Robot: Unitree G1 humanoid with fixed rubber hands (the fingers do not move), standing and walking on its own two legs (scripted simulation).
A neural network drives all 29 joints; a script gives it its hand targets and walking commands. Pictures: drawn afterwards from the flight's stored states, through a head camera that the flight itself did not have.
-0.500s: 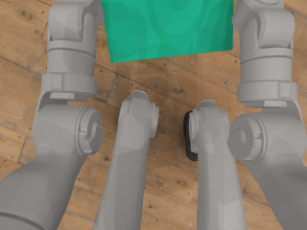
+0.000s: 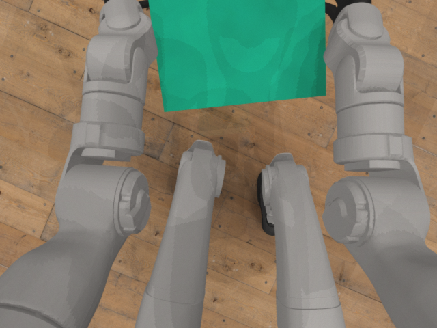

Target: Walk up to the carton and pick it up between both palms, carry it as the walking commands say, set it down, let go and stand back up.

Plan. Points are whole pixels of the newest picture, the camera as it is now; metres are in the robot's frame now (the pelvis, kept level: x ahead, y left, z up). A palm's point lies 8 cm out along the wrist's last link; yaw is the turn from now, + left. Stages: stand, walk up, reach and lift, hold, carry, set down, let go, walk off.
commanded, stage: reach and lift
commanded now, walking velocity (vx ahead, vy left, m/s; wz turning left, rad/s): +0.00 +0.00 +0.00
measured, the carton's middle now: (233, 14) +0.56 +0.05 -0.13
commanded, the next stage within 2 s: none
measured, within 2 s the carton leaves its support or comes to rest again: neither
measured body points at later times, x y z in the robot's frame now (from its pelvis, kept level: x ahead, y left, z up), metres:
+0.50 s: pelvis +0.00 +0.00 +0.06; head +0.27 +0.04 +0.41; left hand +0.51 +0.19 +0.01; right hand +0.53 -0.10 +0.02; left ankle +0.18 +0.11 -0.50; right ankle +0.15 -0.14 -0.50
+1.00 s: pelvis +0.01 +0.00 +0.12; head +0.24 +0.03 +0.50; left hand +0.49 +0.19 +0.08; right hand +0.51 -0.11 +0.09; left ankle +0.18 +0.11 -0.50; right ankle +0.15 -0.14 -0.50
